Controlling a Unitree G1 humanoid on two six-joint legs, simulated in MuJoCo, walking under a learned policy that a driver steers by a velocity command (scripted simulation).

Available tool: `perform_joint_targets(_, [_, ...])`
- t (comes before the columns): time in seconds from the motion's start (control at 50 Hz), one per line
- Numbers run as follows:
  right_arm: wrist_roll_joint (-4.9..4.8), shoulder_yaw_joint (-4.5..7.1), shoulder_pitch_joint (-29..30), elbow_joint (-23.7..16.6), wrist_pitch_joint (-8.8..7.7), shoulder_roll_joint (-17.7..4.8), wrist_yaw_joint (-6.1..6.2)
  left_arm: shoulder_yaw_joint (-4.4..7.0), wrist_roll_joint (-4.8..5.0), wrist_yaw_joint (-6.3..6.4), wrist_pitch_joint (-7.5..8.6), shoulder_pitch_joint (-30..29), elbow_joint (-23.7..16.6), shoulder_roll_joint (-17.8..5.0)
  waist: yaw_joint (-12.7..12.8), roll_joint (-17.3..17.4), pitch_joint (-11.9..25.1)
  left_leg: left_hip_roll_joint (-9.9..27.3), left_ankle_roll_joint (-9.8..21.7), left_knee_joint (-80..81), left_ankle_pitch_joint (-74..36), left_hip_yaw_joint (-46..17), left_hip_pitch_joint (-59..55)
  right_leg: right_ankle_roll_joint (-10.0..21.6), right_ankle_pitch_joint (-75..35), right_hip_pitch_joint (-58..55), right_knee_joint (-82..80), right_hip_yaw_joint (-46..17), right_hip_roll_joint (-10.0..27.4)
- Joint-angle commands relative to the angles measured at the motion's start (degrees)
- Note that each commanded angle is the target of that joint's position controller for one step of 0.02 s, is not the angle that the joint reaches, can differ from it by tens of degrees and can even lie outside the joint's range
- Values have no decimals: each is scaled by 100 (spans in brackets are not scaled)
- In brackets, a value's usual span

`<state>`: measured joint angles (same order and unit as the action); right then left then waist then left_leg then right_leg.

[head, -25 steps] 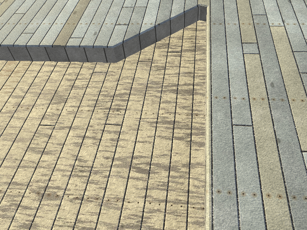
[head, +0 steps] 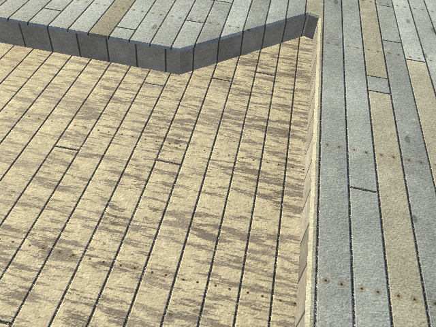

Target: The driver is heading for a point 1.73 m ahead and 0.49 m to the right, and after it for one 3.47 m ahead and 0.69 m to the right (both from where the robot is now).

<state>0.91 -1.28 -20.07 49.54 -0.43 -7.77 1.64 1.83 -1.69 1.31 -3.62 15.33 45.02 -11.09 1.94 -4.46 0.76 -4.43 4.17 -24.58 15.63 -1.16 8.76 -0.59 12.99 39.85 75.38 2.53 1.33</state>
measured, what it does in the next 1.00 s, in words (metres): steps on the spot: right foot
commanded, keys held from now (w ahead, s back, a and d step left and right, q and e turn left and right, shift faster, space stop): no key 0.64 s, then w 0.36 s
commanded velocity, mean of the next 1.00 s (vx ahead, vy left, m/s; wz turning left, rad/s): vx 0.09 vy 0.00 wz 0.01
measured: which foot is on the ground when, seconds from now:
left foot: down 0.00-0.74, up 0.76-1.00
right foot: up 0.00-0.14, down 0.16-1.00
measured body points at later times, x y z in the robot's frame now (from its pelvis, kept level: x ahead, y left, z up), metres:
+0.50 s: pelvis +0.03 +0.00 +0.00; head +0.04 -0.02 +0.45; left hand +0.08 +0.23 -0.14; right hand +0.02 -0.22 -0.16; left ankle -0.03 +0.08 -0.74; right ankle +0.05 -0.10 -0.74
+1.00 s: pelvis +0.08 +0.04 +0.00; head +0.08 +0.05 +0.45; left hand -0.01 +0.28 -0.15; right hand +0.16 -0.20 -0.14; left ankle +0.09 +0.14 -0.73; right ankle +0.05 -0.10 -0.74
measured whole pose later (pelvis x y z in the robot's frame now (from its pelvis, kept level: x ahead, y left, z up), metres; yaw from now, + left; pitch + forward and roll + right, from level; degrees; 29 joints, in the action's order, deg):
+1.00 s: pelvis +0.08 +0.04 +0.00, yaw +1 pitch +1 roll +0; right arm 1.2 2.2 -14.2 56.0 -2.9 -10.3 -1.2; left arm 4.3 -0.6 1.9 1.7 26.9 63.6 -10.9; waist 1.9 -1.6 1.7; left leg -0.8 3.4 -34.4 18.9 1.9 18.2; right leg 1.8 17.7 10.8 27.1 -2.4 0.8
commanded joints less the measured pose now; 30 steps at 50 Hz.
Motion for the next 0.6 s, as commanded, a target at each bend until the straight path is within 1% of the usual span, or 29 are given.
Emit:
perform_joint_targets(0.02, [42, 145, -159, -167, -194, -714, 39, -18, 64, -35, 47, -252, -230, -161, -174, 1550, -459, 1434, 621, 961, -1974, -1100, 180, 71, 74, -480, -2051, -174, 75])
perform_joint_targets(0.04, [77, 140, -174, -167, -171, -683, 25, -45, 116, -11, 67, -391, -212, -129, -237, 1516, -438, 1425, 611, 904, -2186, -1070, 120, 103, 345, -817, -2585, -134, 26])
perform_joint_targets(0.06, [102, 130, -215, -157, -134, -667, 17, -53, 152, 12, 91, -420, -165, -152, -288, 1444, -368, 1414, 598, 827, -2294, -1077, 132, 131, 576, -1253, -3048, -75, -63])
perform_joint_targets(0.08, [108, 139, -277, -130, -93, -684, 14, -29, 177, 48, 127, -372, -70, -246, -319, 1265, -344, 1443, 607, 746, -2318, -1158, 134, 158, 617, -1610, -3508, -59, -135])
perform_joint_targets(0.1, [111, 143, -311, -98, -62, -719, 17, -24, 192, 79, 167, -278, 17, -251, -294, 1148, -348, 1466, 581, 659, -2309, -1230, 208, 176, 544, -2011, -3975, -61, -183])
perform_joint_targets(0.12, [99, 154, -299, -58, -41, -760, 22, -43, 185, 104, 228, -89, 120, -207, -137, 903, -386, 1438, 455, 556, -2200, -1220, 404, 184, -48, -2586, -4848, -166, -113])
perform_joint_targets(0.14, [85, 146, -400, -15, -75, -734, 11, -48, 137, 138, 314, 105, 224, -259, -77, 667, -287, 1360, 254, 554, -1950, -1224, 678, 158, -741, -3352, -5426, -526, 176])
perform_joint_targets(0.16, [65, 102, -542, -43, -151, -561, -23, -17, 66, 172, 401, 372, 292, -511, -119, 267, 29, 1156, 80, 447, -1290, -1080, 943, 235, -1774, -4156, -5418, -1249, 926])
perform_joint_targets(0.18, [-46, 131, -1112, 106, -160, -401, -67, -11, 52, 154, 444, 212, 367, -737, -545, -315, -68, 792, -39, 671, -286, -815, 1205, 605, -3438, -4323, -4943, -1537, 1377])
perform_joint_targets(0.2, [-14, 165, -895, 293, -59, -516, -40, -54, 110, 91, 426, 69, 457, -380, -311, -320, 32, 658, -15, 896, -274, -686, 427, 744, -2857, -3532, -4832, -1247, 1131])
perform_joint_targets(0.22, [39, 217, -574, 283, -15, -665, -46, -49, 133, 55, 425, -43, 457, -318, -193, -177, -187, 588, 5, 811, -644, -704, 291, 605, -1951, -3221, -4879, -1029, 760])
perform_joint_targets(0.24, [73, 240, -351, 283, 9, -683, -62, -65, 158, 61, 425, -36, 494, -277, -107, -27, -177, 604, 36, 753, -878, -676, 153, 512, -1433, -3091, -4977, -923, 614])
perform_joint_targets(0.26, [73, 246, -301, 310, 34, -629, -81, -76, 159, 92, 428, 5, 578, -277, -138, -56, -226, 634, 56, 725, -1002, -665, 94, 472, -1269, -3004, -5047, -889, 552])
perform_joint_targets(0.28, [83, 244, -361, 370, 54, -580, -89, -67, 172, 124, 433, 26, 644, -316, -175, -10, -232, 656, 52, 736, -1005, -665, 51, 460, -1122, -2969, -5073, -880, 538])
perform_joint_targets(0.3, [89, 218, -427, 461, 52, -478, -78, -57, 170, 133, 438, -2, 680, -343, -195, 101, -258, 670, 51, 743, -1045, -658, 58, 463, -1154, -2984, -5048, -876, 536])
perform_joint_targets(0.32, [91, 213, -476, 542, 47, -453, -60, -55, 162, 139, 445, -8, 712, -350, -198, 212, -247, 669, 48, 746, -1080, -647, 36, 480, -1262, -3002, -5027, -887, 558])
perform_joint_targets(0.36, [86, 225, -504, 673, 47, -468, -29, -55, 151, 150, 464, -3, 797, -368, -202, 306, -222, 668, 50, 725, -1150, -620, -52, 513, -1462, -2998, -4996, -892, 580])
perform_joint_targets(0.42, [75, 233, -477, 813, 64, -468, -5, -64, 146, 162, 474, 22, 943, -373, -210, 354, -218, 678, 58, 695, -1209, -593, -157, 528, -1562, -2962, -4990, -885, 571])
perform_joint_targets(0.44, [92, 216, -451, 849, 71, -435, -5, -83, 129, 152, 469, 10, 980, -315, -205, 418, -250, 679, 48, 681, -1230, -564, -134, 522, -1572, -2969, -4992, -877, 564])
perform_joint_targets(0.5, [84, 211, -436, 968, 84, -435, 6, -97, 125, 152, 459, 80, 1130, -304, -211, 419, -290, 694, 48, 666, -1200, -555, -167, 514, -1536, -2942, -5017, -872, 548])
perform_joint_targets(0.6, [79, 182, -401, 1134, 100, -398, 19, -129, 119, 149, 450, 178, 1358, -218, -214, 422, -392, 721, 43, 686, -1074, -551, -174, 477, -1310, -2896, -5093, -861, 508])
Keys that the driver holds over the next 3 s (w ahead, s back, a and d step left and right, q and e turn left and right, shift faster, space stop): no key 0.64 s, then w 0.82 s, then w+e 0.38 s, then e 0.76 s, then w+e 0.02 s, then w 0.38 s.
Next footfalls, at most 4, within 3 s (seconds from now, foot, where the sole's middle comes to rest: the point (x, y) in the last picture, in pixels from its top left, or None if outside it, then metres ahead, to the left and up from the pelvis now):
0.16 right None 0.09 -0.10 -0.78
1.02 left None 0.14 0.15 -0.78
1.48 right None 0.47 0.00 -0.78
1.98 left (171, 254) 0.78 0.15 -0.78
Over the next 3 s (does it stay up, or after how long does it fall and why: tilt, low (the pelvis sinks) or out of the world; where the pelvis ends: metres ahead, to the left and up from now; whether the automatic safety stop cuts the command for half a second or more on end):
stays up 0.72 0.03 0.00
